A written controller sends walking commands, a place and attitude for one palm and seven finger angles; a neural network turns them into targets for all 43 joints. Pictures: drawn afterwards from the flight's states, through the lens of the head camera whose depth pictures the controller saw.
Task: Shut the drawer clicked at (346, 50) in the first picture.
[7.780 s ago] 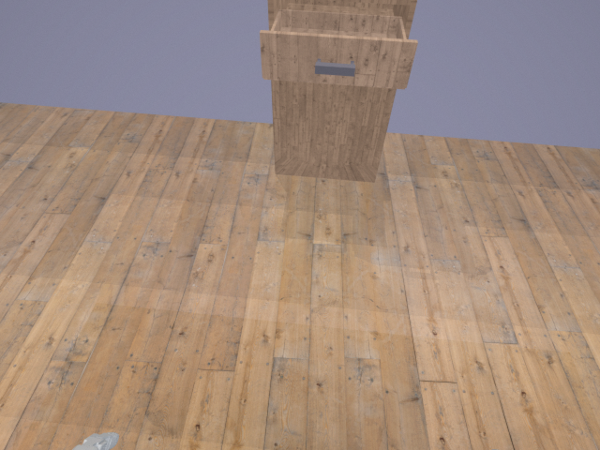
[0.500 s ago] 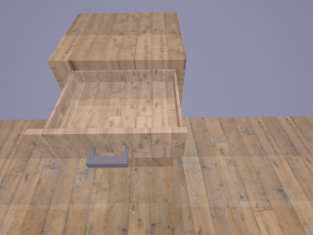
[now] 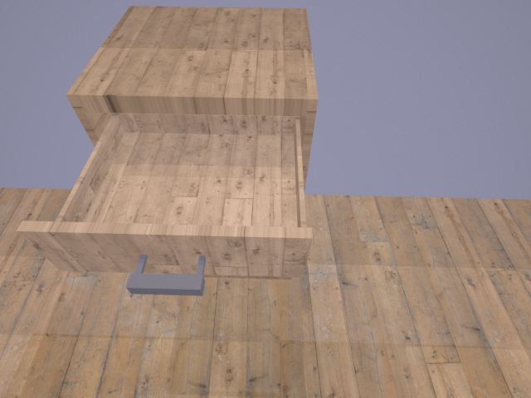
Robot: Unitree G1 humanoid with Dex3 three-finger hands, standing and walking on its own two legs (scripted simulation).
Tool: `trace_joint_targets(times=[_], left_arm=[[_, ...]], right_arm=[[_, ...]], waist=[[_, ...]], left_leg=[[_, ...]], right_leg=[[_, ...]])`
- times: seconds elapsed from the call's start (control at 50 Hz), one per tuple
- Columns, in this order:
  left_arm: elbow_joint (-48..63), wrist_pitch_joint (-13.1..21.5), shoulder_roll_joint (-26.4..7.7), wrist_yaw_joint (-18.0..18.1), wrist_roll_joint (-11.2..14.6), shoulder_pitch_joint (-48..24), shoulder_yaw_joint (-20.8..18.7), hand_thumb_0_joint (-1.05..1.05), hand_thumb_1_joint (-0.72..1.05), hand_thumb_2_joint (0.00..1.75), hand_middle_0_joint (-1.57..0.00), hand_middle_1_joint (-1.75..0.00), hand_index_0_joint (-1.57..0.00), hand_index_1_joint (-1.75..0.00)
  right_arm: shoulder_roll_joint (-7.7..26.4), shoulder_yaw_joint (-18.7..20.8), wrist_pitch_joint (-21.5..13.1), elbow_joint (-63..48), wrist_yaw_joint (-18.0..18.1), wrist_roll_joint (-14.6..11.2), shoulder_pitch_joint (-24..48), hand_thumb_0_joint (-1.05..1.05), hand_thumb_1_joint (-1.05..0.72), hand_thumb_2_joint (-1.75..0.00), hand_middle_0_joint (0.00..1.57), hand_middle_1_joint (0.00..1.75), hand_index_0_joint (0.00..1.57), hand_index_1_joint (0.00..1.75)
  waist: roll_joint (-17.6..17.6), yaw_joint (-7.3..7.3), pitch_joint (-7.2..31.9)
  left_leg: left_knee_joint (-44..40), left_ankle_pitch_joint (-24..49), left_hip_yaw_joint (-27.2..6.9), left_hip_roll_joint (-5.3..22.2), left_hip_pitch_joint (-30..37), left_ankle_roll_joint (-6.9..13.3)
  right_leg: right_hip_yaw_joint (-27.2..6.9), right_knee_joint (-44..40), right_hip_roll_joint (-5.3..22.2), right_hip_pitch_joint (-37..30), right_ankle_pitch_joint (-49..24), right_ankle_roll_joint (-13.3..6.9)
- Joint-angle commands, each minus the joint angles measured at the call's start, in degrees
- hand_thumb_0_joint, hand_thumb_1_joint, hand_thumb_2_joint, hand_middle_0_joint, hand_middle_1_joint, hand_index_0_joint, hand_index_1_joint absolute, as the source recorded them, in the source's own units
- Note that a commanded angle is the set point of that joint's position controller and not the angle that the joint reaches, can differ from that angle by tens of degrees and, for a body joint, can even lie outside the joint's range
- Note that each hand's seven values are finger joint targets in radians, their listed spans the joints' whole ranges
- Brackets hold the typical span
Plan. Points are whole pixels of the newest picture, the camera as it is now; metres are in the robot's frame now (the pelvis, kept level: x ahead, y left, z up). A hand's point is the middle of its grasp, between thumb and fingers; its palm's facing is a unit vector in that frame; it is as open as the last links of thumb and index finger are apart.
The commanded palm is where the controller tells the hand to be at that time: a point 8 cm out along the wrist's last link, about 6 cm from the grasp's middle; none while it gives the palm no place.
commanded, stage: come to a stop and stand still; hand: left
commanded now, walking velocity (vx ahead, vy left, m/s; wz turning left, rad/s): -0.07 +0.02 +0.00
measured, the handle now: (169, 272) +0.31 +0.19 -0.03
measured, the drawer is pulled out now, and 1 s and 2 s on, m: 0.30 0.30 0.30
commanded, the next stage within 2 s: look again from close up in 0.84 s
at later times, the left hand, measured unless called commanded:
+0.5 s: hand out of the picture +0.03 +0.23 -0.16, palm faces -0.02 -0.97 -0.25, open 7.3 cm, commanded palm none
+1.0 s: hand out of the picture -0.02 +0.23 -0.17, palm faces +0.01 -0.98 -0.20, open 7.3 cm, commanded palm none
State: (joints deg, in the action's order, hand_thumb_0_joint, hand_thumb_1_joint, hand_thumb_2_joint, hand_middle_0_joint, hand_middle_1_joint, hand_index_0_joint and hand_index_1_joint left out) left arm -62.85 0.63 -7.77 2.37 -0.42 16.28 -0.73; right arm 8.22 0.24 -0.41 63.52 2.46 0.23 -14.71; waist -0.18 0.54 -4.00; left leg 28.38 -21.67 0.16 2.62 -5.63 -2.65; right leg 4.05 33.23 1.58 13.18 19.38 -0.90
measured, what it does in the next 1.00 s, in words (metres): shifts its weight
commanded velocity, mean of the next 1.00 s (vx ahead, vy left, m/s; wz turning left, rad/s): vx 0.00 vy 0.00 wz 0.00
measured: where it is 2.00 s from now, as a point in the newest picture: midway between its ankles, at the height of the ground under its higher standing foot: outside the picture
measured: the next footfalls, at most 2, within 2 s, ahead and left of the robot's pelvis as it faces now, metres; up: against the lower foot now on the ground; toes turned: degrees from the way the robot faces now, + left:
none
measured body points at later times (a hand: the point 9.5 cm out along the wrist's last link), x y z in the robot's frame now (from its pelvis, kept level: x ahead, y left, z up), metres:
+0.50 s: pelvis -0.05 +0.04 +0.00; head -0.03 +0.04 +0.45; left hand +0.03 +0.29 -0.14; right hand -0.01 -0.20 -0.15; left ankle -0.08 +0.15 -0.73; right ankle -0.02 -0.10 -0.73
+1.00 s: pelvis -0.03 +0.06 +0.00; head -0.01 +0.06 +0.45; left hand -0.02 +0.28 -0.16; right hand -0.02 -0.17 -0.16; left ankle -0.08 +0.15 -0.73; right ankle -0.02 -0.10 -0.73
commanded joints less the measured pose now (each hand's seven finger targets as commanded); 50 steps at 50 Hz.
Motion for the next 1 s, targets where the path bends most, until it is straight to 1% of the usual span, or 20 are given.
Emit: trace_joint_targets(times=[0.0, 0.04, 0.08, 0.1, 0.12, 0.14, 0.18, 0.2, 0.28, 0.3, 0.36, 0.38, 0.42, 0.52, 0.6, 0.66, 0.72, 0.84, 0.9, 0.98], left_arm=[[3.2, 0.4, -7.9, 0.7, 0.0, 3.3, -1.6, 0.0, 0.9, 0.9, -0.2, -0.3, -0.2, -0.3], [3.8, 0.2, -7.8, 0.8, -0.1, 2.8, -1.6, 0.0, 0.9, 0.9, -0.2, -0.3, -0.2, -0.3], [4.3, 0.0, -7.8, 0.7, -0.2, 2.1, -1.5, 0.0, 0.9, 0.9, -0.2, -0.3, -0.2, -0.3], [6.6, 0.7, -13.9, 0.9, -0.3, 2.0, -0.7, 0.0, 0.9, 0.9, -0.2, -0.3, -0.2, -0.3], [7.0, 0.6, -12.0, 0.3, -0.4, 2.2, -1.4, 0.0, 0.9, 0.9, -0.2, -0.3, -0.2, -0.3], [7.9, 0.7, -12.1, 0.1, -0.4, 1.2, -1.3, 0.0, 0.9, 0.9, -0.2, -0.3, -0.2, -0.3], [8.4, 1.1, -12.3, 0.3, -0.4, 0.0, -1.0, 0.0, 0.9, 0.9, -0.2, -0.3, -0.2, -0.3], [9.0, 1.0, -13.3, 0.2, -0.5, -1.2, -0.9, 0.0, 0.9, 0.9, -0.2, -0.3, -0.2, -0.3], [9.9, 0.4, -12.3, 0.3, -0.4, -4.4, -0.7, 0.0, 0.9, 0.9, -0.2, -0.3, -0.2, -0.3], [10.4, 0.1, -12.3, 0.2, -0.5, -4.4, -0.5, 0.0, 0.9, 0.9, -0.2, -0.3, -0.2, -0.3], [10.6, -0.4, -11.4, 0.2, -0.4, -4.2, -0.4, 0.0, 0.9, 0.9, -0.2, -0.3, -0.2, -0.3], [10.5, -0.3, -11.2, 0.1, -0.4, -3.8, -0.3, 0.0, 0.9, 0.9, -0.2, -0.3, -0.2, -0.3], [10.6, -0.5, -10.7, 0.1, -0.4, -3.5, -0.1, 0.0, 0.9, 0.9, -0.2, -0.3, -0.2, -0.3], [9.8, -0.3, -9.9, 0.3, -0.2, -2.4, 0.1, 0.0, 0.9, 0.9, -0.2, -0.3, -0.2, -0.3], [8.7, -0.2, -9.8, 0.4, -0.2, -1.5, 0.1, 0.0, 0.9, 0.9, -0.2, -0.3, -0.2, -0.3], [7.5, -0.2, -9.2, 0.6, -0.2, -0.4, 0.1, 0.0, 0.9, 0.9, -0.2, -0.3, -0.2, -0.3], [6.7, -0.2, -8.9, 0.6, -0.2, 0.0, 0.0, 0.0, 0.9, 0.9, -0.2, -0.3, -0.2, -0.3], [4.8, 0.0, -8.0, 0.7, -0.3, 2.0, 0.0, 0.0, 0.9, 0.9, -0.2, -0.3, -0.2, -0.3], [4.1, 0.2, -8.2, 0.7, -0.3, 2.5, -0.1, 0.0, 0.9, 0.9, -0.2, -0.3, -0.2, -0.3], [3.4, 0.2, -7.6, 0.9, -0.3, 3.2, -0.2, 0.0, 0.9, 0.9, -0.2, -0.3, -0.2, -0.3]], right_arm=[[4.6, 1.5, -0.5, -1.6, 0.4, -0.2, -4.7, 0.0, -0.9, -0.9, 0.2, 0.3, 0.2, 0.3], [5.1, 1.5, -0.4, -2.1, 0.3, -0.1, -4.2, 0.0, -0.9, -0.9, 0.2, 0.3, 0.2, 0.3], [5.3, 1.4, -0.3, -2.3, 0.2, -0.1, -3.8, 0.0, -0.9, -0.9, 0.2, 0.3, 0.2, 0.3], [8.9, 2.0, -0.1, -6.3, 0.3, 1.7, 0.9, 0.0, -0.9, -0.9, 0.2, 0.3, 0.2, 0.3], [10.4, 3.8, -1.1, -7.9, -0.2, 1.0, 0.5, 0.0, -0.9, -0.9, 0.2, 0.3, 0.2, 0.3], [8.2, 3.4, -0.7, -8.4, -0.6, 0.8, 1.3, 0.0, -0.9, -0.9, 0.2, 0.3, 0.2, 0.3], [6.4, 2.7, 0.4, -9.3, -1.2, 0.6, 1.9, 0.0, -0.9, -0.9, 0.2, 0.3, 0.2, 0.3], [6.5, 2.4, 0.7, -9.6, -1.5, 0.8, 1.4, 0.0, -0.9, -0.9, 0.2, 0.3, 0.2, 0.3], [8.0, 2.0, 0.6, -9.3, -1.9, 0.9, 0.9, 0.0, -0.9, -0.9, 0.2, 0.3, 0.2, 0.3], [8.4, 1.9, 0.5, -9.4, -2.0, 1.0, 0.6, 0.0, -0.9, -0.9, 0.2, 0.3, 0.2, 0.3], [9.6, 1.5, 0.3, -9.6, -2.1, 1.0, 1.4, 0.0, -0.9, -0.9, 0.2, 0.3, 0.2, 0.3], [9.8, 1.5, 0.2, -9.6, -2.1, 1.0, 1.6, 0.0, -0.9, -0.9, 0.2, 0.3, 0.2, 0.3], [10.4, 1.3, 0.0, -9.4, -2.2, 1.0, 1.3, 0.0, -0.9, -0.9, 0.2, 0.3, 0.2, 0.3], [10.4, 1.2, -0.5, -8.1, -2.0, 0.8, 0.2, 0.0, -0.9, -0.9, 0.2, 0.3, 0.2, 0.3], [9.5, 1.2, -0.4, -6.5, -1.8, 0.6, -1.2, 0.0, -0.9, -0.9, 0.2, 0.3, 0.2, 0.3], [8.9, 1.2, -0.3, -5.4, -1.7, 0.5, -1.5, 0.0, -0.9, -0.9, 0.2, 0.3, 0.2, 0.3], [8.7, 1.2, -0.4, -4.5, -1.6, 0.4, -1.9, 0.0, -0.9, -0.9, 0.2, 0.3, 0.2, 0.3], [7.7, 1.2, -0.5, -2.9, -1.2, 0.2, -2.6, 0.0, -0.9, -0.9, 0.2, 0.3, 0.2, 0.3], [7.5, 1.3, -0.6, -2.3, -1.2, 0.1, -2.9, 0.0, -0.9, -0.9, 0.2, 0.3, 0.2, 0.3], [6.9, 1.2, -0.5, -1.6, -1.0, 0.0, -2.7, 0.0, -0.9, -0.9, 0.2, 0.3, 0.2, 0.3]], waist=[[-0.3, -0.53, 5.0], [0.4, -0.29, 5.3], [0.6, -0.4, 5.3], [4.9, -0.31, 0.8], [1.6, -0.06, 3.8], [1.4, -0.66, 6.4], [5.1, -1.0, 6.0], [5.3, -1.44, 5.2], [1.9, -1.92, 0.4], [1.3, -1.54, 0.8], [-0.8, -1.04, -1.0], [-2.2, -0.72, -0.5], [-2.8, -0.53, 0.9], [-2.0, -0.16, 2.9], [-1.3, -0.47, 2.9], [-0.3, -0.51, 1.5], [-1.9, -0.52, 1.6], [-0.7, -0.55, 1.5], [0.0, -0.66, 2.9], [-0.2, -0.65, 1.7]], left_leg=[[-3.1, 33.5, 0.3, 3.6, 0.4, 2.3], [-3.0, 33.2, 0.2, 3.9, 0.7, 2.5], [-3.8, 29.8, 0.2, 3.8, 0.4, 2.5], [-4.5, 25.5, -1.5, 1.0, -2.3, 3.7], [-1.1, 18.3, -0.9, 2.4, -4.2, 3.4], [0.3, 14.3, -0.2, 1.3, -4.6, 3.3], [2.3, 5.4, 0.4, -0.5, -6.9, 2.4], [2.1, 5.2, 0.7, -0.7, -6.4, 2.4], [-0.1, 6.8, -0.9, 0.7, -7.2, 3.1], [-1.6, 7.2, -0.9, 1.3, -7.2, 3.4], [-5.4, 3.6, -3.6, 2.4, -11.4, 4.1], [-6.0, 3.8, -4.1, 2.5, -11.7, 4.2], [-8.0, 3.8, -5.0, 3.6, -11.7, 4.7], [-7.5, 13.6, -5.4, 4.1, -8.9, 5.0], [-6.7, 17.2, -4.7, 3.7, -7.2, 4.9], [-6.0, 16.6, -4.2, 3.3, -7.0, 4.9], [-6.8, 16.6, -4.1, 3.6, -6.3, 5.0], [-5.6, 19.5, -3.2, 3.2, -4.8, 5.0], [-5.1, 21.4, -3.0, 3.1, -3.2, 5.0], [-4.6, 21.8, -2.6, 2.9, -3.5, 4.8]], right_leg=[[-4.5, -2.8, 6.7, -6.3, -41.0, -2.2], [-4.7, -3.6, 6.4, -5.6, -36.6, -2.0], [-4.7, -4.6, 6.3, -5.3, -32.7, -1.9], [-6.9, -2.5, 1.7, -4.0, -29.9, -1.4], [-8.3, -4.4, 5.2, -2.3, -19.4, -1.7], [-10.9, -5.9, 6.7, -2.7, -20.7, -2.7], [-14.2, -11.1, 9.6, -1.4, -11.9, -3.6], [-14.9, -11.7, 9.9, -0.3, -10.0, -4.0], [-10.0, -11.8, 6.6, 5.3, 0.0, -1.8], [-9.2, -11.0, 5.8, 4.5, -0.4, -1.4], [-6.7, -9.2, 4.1, 3.5, 0.6, -0.1], [-6.3, -8.9, 4.0, 2.8, -0.5, 0.1], [-4.6, -7.4, 3.4, 0.9, -2.5, 0.5], [-3.3, -6.0, 3.7, -1.3, -8.9, 1.0], [-3.4, -6.1, 4.2, -1.6, -11.3, 0.8], [-3.6, -6.7, 4.7, -1.0, -11.6, 0.9], [-3.2, -6.5, 4.4, -1.2, -11.2, 1.0], [-3.6, -6.8, 4.9, -1.6, -14.4, 0.9], [-3.8, -6.6, 5.1, -2.3, -16.8, 0.6], [-3.9, -6.8, 5.4, -2.3, -18.0, 0.6]])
